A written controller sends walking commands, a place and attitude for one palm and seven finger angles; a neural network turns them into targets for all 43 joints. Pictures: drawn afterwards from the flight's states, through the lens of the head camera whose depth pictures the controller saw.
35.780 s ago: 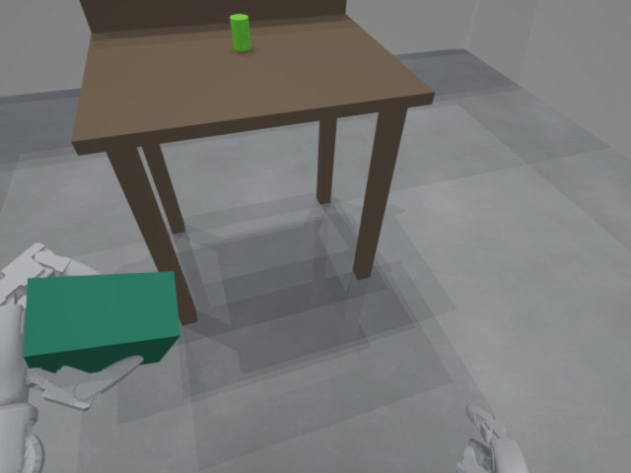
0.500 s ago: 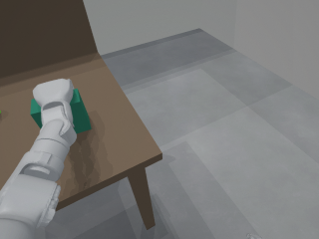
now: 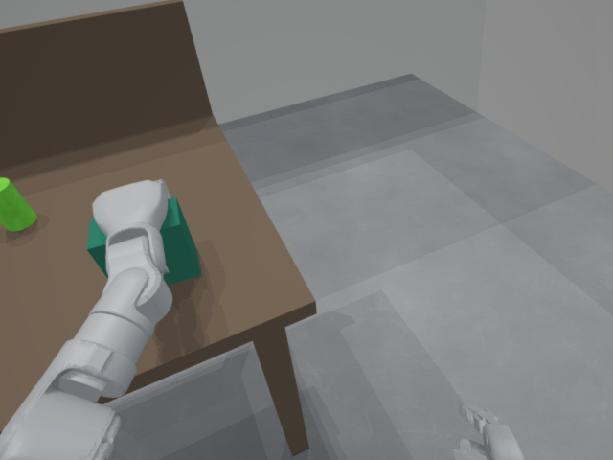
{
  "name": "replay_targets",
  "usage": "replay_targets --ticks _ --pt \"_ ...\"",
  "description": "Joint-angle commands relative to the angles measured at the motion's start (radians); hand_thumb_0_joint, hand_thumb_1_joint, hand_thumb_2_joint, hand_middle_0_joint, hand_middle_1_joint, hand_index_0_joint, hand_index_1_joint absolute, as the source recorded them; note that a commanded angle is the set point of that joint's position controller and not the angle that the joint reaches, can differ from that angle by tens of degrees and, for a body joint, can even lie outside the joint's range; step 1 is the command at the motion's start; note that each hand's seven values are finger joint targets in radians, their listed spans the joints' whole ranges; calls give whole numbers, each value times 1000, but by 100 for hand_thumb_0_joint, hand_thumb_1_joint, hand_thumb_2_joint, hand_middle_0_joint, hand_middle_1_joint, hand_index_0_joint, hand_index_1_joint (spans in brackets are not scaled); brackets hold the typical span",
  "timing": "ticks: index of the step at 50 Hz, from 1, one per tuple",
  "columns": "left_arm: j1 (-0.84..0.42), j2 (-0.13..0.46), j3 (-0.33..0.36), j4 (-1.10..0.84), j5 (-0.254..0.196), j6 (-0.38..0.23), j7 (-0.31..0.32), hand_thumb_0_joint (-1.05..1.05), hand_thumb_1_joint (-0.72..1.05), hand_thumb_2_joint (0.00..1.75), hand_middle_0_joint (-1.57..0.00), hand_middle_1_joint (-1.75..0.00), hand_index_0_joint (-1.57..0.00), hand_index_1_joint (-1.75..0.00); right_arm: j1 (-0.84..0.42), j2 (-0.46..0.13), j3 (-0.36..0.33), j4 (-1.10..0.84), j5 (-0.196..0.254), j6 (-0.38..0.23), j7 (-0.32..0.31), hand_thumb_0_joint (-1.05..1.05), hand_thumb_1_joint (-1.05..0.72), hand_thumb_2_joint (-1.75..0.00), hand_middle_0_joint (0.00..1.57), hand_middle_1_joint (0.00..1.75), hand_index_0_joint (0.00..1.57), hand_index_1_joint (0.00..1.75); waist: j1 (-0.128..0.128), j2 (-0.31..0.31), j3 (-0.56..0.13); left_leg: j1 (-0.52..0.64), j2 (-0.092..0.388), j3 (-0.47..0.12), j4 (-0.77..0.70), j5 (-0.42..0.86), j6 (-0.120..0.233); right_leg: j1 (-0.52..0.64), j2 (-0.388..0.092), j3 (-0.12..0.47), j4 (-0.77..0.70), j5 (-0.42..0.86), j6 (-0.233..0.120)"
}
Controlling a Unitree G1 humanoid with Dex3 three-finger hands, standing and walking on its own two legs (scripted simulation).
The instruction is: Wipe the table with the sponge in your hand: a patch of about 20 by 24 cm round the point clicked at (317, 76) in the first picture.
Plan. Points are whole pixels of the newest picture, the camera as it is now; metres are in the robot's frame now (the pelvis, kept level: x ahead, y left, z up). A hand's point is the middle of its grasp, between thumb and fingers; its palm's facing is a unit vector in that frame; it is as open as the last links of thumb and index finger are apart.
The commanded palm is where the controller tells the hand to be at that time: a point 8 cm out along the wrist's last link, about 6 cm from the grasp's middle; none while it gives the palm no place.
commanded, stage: wipe back along the third lane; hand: left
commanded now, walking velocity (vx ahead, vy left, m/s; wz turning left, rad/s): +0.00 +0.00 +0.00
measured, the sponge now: (153, 256) +0.37 +0.27 +0.08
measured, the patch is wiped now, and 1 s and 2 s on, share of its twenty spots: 1.00 1.00 1.00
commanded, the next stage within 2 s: slide back across to the middle lane in 0.60 s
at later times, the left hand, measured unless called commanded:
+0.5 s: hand (154, 262) +0.32 +0.24 +0.12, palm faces +0.10 -0.04 -0.99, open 10.3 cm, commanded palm +0.28 +0.23 +0.15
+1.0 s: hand (148, 278) +0.29 +0.23 +0.12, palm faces +0.10 -0.10 -0.99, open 10.3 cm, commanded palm +0.25 +0.25 +0.17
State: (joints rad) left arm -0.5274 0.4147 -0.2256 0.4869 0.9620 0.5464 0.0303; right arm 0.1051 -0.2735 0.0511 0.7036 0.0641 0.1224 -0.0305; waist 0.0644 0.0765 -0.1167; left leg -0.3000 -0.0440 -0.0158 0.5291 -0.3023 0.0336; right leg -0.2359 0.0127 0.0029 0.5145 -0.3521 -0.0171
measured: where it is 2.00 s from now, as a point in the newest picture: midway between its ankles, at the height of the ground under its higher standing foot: outside the picture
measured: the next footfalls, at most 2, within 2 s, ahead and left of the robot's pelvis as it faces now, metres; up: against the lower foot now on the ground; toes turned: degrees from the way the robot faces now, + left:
none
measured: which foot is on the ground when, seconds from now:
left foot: down 0.00-1.00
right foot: down 0.00-1.00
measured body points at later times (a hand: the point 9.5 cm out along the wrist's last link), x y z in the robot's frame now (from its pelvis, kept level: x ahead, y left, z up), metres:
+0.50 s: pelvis +0.00 -0.01 +0.00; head -0.03 -0.06 +0.45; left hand +0.31 +0.23 +0.17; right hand +0.21 -0.23 -0.10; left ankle -0.02 +0.10 -0.73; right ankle -0.06 -0.11 -0.73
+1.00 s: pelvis -0.01 -0.01 +0.00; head -0.04 -0.06 +0.45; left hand +0.28 +0.23 +0.18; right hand +0.22 -0.22 -0.09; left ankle -0.02 +0.10 -0.73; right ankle -0.06 -0.11 -0.73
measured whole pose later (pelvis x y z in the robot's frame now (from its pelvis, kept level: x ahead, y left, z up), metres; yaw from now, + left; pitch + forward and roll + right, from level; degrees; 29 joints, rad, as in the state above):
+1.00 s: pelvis -0.01 -0.01 +0.00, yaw -2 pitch -1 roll +1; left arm -0.19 0.41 -0.21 0.03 0.93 0.65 -0.01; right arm 0.01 -0.27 0.08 0.70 0.06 0.12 -0.03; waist 0.09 0.10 -0.08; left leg -0.19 -0.02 0.01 0.48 -0.28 0.01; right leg -0.15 0.03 0.03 0.50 -0.33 -0.04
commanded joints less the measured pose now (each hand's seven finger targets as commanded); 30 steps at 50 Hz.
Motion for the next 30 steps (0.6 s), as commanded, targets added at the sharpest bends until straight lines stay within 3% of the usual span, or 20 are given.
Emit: replay_targets --ticks 1,4,6,9,11,13,16,18,21,24,26,30 --pt "-152 119 62 -104 -21 9 -36 0 10 130 -120 -160 -120 -160 -143 -128 -39 -141 -3 -49 -9 0 -90 -90 20 30 20 30 -4 -148 -165 99 2 19 -37 400 7 100 22 -14 -31 489 -34" --pt "-137 95 37 -145 -32 18 -42 0 10 130 -120 -160 -120 -160 -158 -122 -34 -147 1 -54 -9 0 -90 -90 20 30 20 30 -9 -149 -144 96 -3 26 -36 386 11 102 20 -15 -34 501 -29" --pt "-107 141 81 -169 -34 23 -43 0 10 130 -120 -160 -120 -160 -165 -128 -36 -147 -2 -55 -11 0 -90 -90 20 30 20 30 4 -147 -157 94 -4 27 -40 385 10 124 19 -4 -37 507 -29" --pt "-79 59 15 -215 -42 27 -48 0 10 130 -120 -160 -120 -160 -175 -119 -32 -156 4 -62 -6 0 -90 -90 20 30 20 30 -4 -149 -147 101 -6 27 -39 381 14 112 21 -13 -35 499 -26" --pt "-42 111 63 -241 -44 34 -44 0 10 130 -120 -160 -120 -160 -186 -126 -35 -156 1 -61 -5 0 -90 -90 20 30 20 30 11 -123 -160 102 -5 28 -44 381 10 131 21 0 -36 501 -29" --pt "0 48 21 -268 -50 39 -41 0 10 130 -120 -160 -120 -160 -194 -114 -32 -166 5 -69 0 0 -90 -90 20 30 20 30 8 -140 -154 103 -8 29 -36 389 13 128 22 -9 -28 519 -26" --pt "42 105 79 -303 -55 54 -34 0 10 130 -120 -160 -120 -160 -213 -122 -35 -162 1 -67 1 0 -90 -90 20 30 20 30 22 -160 -156 99 -7 31 -44 376 9 149 22 4 -33 516 -24" --pt "83 48 40 -331 -66 65 -31 0 10 130 -120 -160 -120 -160 -227 -110 -30 -171 6 -70 5 0 -90 -90 20 30 20 30 18 -169 -130 97 -9 36 -41 373 11 140 22 -4 -32 521 -20" --pt "123 63 60 -391 -71 85 -24 0 10 130 -120 -160 -120 -160 -252 -112 -30 -175 4 -67 11 0 -90 -90 20 30 20 30 31 -155 -140 106 -7 33 -49 377 7 155 24 0 -32 519 -23" --pt "105 26 19 -387 -62 112 -20 0 10 130 -120 -160 -120 -160 -268 -105 -22 -170 8 -67 9 0 -90 -90 20 30 20 30 17 -166 -86 100 -5 32 -59 344 7 115 27 -6 -44 465 -21" --pt "100 35 22 -418 -59 129 -18 0 10 130 -120 -160 -120 -160 -278 -105 -20 -171 6 -64 12 0 -90 -90 20 30 20 30 23 -138 -95 110 -6 30 -64 341 5 122 28 -3 -46 448 -24" --pt "134 29 13 -416 -49 146 -21 0 10 130 -120 -160 -120 -160 -291 -96 -13 -168 7 -65 11 0 -90 -90 20 30 20 30 21 -155 -94 111 -6 33 -63 337 3 125 29 2 -43 451 -23"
